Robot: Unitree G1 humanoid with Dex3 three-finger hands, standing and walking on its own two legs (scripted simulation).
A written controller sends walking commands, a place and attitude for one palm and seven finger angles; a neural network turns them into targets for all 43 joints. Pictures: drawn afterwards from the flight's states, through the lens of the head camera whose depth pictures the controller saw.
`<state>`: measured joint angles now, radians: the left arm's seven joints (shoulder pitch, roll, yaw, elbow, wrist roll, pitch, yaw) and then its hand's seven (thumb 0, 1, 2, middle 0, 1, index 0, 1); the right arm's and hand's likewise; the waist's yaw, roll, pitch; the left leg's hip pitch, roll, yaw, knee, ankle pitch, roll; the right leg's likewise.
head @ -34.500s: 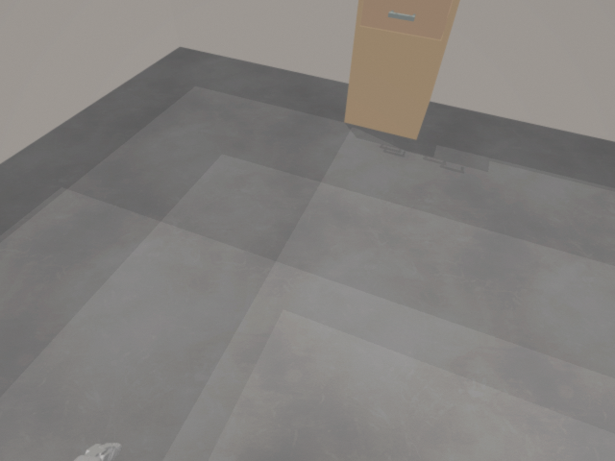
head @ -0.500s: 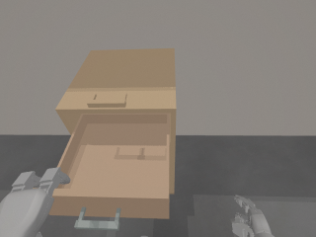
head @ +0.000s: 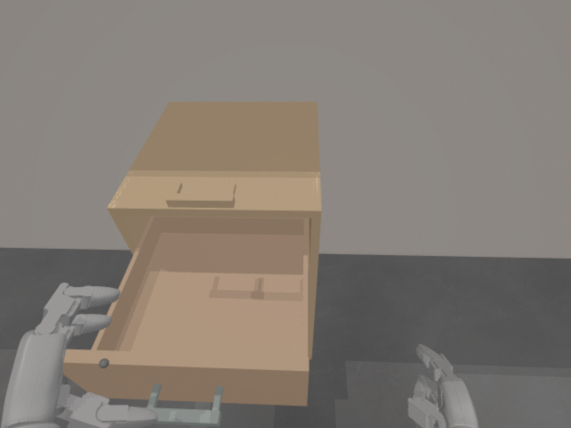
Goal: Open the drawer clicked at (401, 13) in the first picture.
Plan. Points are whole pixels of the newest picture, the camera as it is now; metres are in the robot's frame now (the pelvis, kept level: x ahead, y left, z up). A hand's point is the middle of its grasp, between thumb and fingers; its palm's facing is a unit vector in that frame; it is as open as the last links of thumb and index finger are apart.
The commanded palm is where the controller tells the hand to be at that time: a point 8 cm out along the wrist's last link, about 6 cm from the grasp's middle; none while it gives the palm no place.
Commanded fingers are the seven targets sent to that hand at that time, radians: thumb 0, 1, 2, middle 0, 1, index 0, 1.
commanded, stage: draw the hand back to the body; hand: left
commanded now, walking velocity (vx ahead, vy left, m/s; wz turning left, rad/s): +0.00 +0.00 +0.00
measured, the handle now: (184, 404) +0.18 +0.19 -0.12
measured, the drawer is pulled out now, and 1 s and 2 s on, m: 0.30 0.30 0.30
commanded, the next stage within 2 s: step back with the hand held close in 0.84 s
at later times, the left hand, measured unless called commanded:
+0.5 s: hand (105, 300) +0.20 +0.22 +0.16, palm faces +0.36 -0.83 -0.43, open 9.8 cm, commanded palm +0.15 +0.26 +0.19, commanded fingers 0.00 0.69 0.81 -0.22 -0.44 -0.22 -0.44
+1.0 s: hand (126, 282) +0.22 +0.20 +0.17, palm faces +0.36 -0.82 -0.44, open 7.4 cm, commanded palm +0.16 +0.24 +0.20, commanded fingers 0.00 0.90 0.90 -0.20 -0.30 -0.20 -0.30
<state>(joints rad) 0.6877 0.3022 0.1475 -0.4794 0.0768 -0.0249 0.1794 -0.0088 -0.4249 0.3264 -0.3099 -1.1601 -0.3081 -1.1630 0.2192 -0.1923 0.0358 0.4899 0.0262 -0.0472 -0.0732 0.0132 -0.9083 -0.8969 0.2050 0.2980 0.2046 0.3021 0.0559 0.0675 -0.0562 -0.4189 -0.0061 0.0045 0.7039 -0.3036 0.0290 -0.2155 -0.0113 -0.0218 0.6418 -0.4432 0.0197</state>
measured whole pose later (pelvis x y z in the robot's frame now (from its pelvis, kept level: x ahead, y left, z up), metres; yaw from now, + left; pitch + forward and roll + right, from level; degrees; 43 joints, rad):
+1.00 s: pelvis +0.03 -0.04 +0.02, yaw +0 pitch +0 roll +0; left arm 0.56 0.34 0.30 -0.49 -0.07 -0.08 0.09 0.01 0.88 0.89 -0.21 -0.31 -0.21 -0.31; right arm 0.17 -0.22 0.00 0.58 0.01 -0.04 -0.07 0.01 -0.91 -0.90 0.21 0.30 0.21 0.30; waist 0.04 0.07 -0.01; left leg -0.23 0.02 -0.01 0.46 -0.22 -0.02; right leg 0.00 0.03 -0.04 0.35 -0.34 -0.03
